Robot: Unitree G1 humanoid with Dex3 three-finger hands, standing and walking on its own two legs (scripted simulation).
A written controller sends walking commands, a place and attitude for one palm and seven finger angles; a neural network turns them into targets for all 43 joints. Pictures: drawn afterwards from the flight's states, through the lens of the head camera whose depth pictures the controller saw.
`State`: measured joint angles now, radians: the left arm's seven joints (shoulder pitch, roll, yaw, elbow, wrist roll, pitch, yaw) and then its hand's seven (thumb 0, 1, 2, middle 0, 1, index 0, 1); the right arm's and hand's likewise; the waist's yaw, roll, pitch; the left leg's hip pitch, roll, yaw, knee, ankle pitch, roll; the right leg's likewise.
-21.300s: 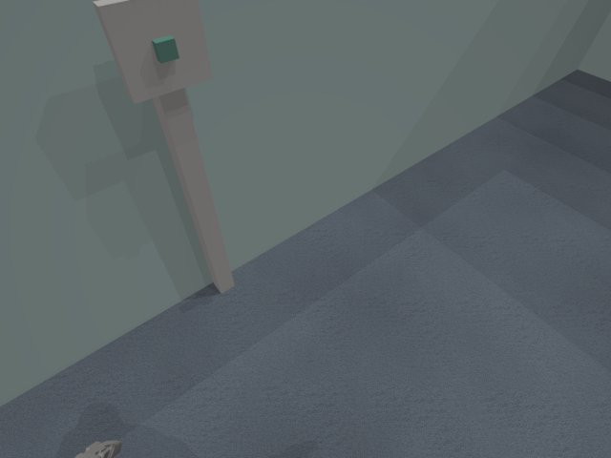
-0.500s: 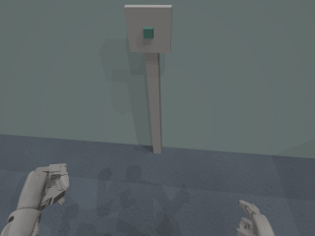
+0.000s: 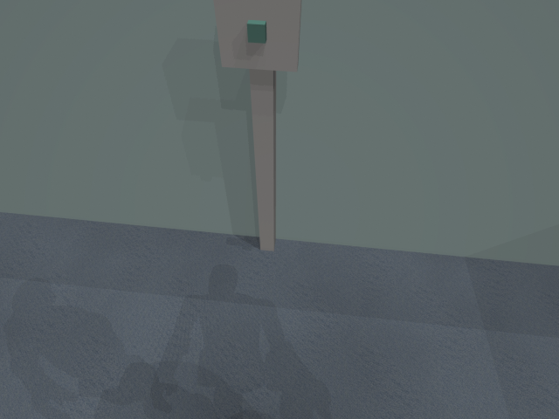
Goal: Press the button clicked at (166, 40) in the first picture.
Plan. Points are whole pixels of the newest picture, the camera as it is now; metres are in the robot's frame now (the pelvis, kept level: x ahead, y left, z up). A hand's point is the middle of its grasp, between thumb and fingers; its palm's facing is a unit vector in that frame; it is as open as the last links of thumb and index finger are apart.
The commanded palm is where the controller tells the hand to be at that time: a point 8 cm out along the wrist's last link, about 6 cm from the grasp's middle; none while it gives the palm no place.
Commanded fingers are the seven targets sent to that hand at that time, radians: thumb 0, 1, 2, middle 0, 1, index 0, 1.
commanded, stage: let the arm hang, fingers relaxed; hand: left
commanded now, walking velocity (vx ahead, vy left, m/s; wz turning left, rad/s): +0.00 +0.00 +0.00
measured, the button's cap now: (257, 31) +0.82 +0.10 +0.16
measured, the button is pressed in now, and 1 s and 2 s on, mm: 0 0 0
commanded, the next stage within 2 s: stand and wait in 0.50 s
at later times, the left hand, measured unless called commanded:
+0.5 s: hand out of the picture +0.11 +0.22 -0.15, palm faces -0.01 -0.95 -0.31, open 7.3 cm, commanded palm none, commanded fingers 0.00 0.90 0.90 -0.20 -0.30 -0.20 -0.30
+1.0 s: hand out of the picture +0.11 +0.22 -0.15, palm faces -0.04 -0.93 -0.36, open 7.4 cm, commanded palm none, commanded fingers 0.00 0.90 0.90 -0.20 -0.30 -0.20 -0.30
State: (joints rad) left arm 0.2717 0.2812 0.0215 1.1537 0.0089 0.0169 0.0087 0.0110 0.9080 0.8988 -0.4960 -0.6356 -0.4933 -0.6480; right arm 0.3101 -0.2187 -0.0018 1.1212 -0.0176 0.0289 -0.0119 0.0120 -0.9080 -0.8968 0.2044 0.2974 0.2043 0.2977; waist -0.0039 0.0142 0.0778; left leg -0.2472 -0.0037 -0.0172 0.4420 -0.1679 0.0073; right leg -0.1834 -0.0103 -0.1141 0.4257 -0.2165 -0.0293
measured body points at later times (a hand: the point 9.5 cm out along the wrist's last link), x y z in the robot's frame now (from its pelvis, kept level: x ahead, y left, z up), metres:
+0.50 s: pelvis +0.02 -0.01 +0.01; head +0.03 -0.02 +0.45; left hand +0.11 +0.26 -0.13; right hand +0.09 -0.29 -0.14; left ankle +0.05 +0.11 -0.74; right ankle +0.01 -0.10 -0.74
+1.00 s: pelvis +0.04 -0.03 +0.01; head +0.06 -0.04 +0.46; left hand +0.12 +0.27 -0.12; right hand +0.09 -0.31 -0.14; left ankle +0.05 +0.11 -0.74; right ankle +0.01 -0.10 -0.74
